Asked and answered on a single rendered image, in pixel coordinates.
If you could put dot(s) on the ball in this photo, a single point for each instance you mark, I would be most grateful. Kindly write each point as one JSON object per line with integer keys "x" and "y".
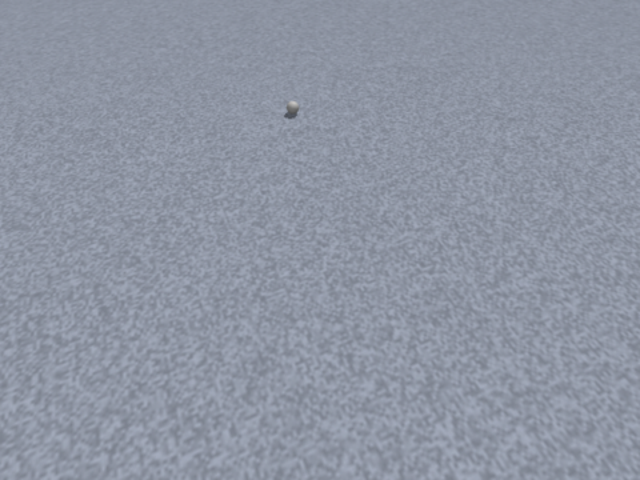
{"x": 292, "y": 107}

